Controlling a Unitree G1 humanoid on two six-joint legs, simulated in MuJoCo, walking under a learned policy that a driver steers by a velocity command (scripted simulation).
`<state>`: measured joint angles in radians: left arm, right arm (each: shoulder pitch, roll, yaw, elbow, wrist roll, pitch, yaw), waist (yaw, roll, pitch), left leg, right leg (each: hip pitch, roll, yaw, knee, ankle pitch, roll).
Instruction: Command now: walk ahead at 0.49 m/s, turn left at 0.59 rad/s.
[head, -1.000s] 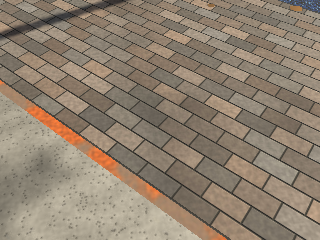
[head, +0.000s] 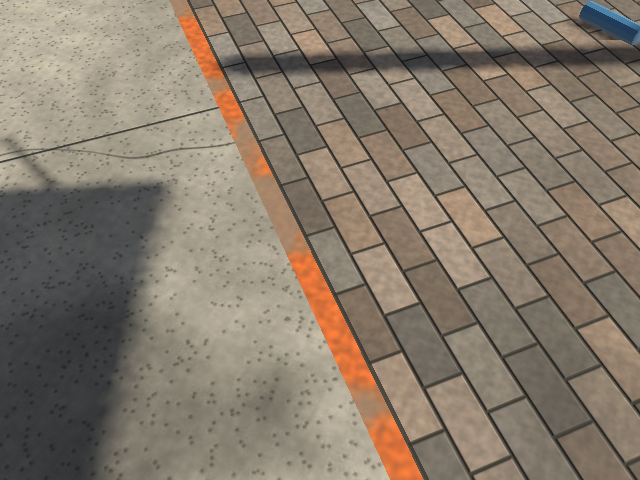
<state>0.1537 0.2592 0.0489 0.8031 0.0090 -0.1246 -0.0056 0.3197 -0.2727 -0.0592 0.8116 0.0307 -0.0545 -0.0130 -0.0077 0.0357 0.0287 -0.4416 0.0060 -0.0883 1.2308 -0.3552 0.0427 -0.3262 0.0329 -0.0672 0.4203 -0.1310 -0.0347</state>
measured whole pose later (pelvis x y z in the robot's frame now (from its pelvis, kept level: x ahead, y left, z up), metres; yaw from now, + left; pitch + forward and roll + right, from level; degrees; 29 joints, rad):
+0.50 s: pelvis +0.26 +0.09 +0.00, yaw +9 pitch +2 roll -1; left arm 0.26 0.29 0.04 0.90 -0.03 -0.10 -0.02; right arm 0.22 -0.25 -0.05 0.70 0.00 -0.07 0.03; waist 0.01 -0.02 0.03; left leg -0.37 -0.02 0.05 0.51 -0.18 0.06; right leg -0.43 -0.08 0.00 1.18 -0.37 -0.03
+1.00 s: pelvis +0.55 +0.07 -0.01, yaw +9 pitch +2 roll +1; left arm 0.09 0.26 0.04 0.81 -0.01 -0.10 -0.04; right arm 0.37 -0.27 -0.05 0.88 0.02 -0.08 0.00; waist -0.02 0.01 0.03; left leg -0.24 0.00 -0.05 1.06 -0.46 0.03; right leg -0.47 0.01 -0.06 0.58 -0.16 -0.06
